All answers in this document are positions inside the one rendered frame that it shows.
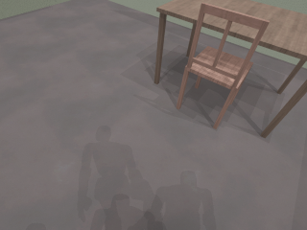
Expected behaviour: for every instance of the table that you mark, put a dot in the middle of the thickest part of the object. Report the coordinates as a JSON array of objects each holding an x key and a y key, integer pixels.
[{"x": 286, "y": 34}]

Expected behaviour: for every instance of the chair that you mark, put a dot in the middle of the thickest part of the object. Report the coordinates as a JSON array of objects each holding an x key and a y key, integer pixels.
[{"x": 215, "y": 65}]

